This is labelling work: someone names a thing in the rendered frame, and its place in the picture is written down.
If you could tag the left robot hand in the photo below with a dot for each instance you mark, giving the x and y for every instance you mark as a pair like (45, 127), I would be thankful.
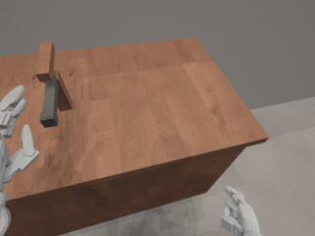
(11, 107)

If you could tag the right robot hand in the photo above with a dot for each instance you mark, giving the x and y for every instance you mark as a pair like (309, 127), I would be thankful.
(241, 219)

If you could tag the tap lever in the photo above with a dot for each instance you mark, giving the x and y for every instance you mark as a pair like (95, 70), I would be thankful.
(48, 117)

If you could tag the counter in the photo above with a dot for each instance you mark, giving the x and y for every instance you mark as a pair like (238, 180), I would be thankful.
(140, 125)

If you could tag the robot left forearm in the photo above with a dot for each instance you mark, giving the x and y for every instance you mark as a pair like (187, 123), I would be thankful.
(5, 215)

